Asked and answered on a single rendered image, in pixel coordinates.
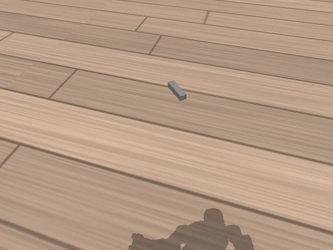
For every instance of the carton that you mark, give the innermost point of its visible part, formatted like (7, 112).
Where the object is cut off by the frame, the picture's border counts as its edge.
(178, 92)

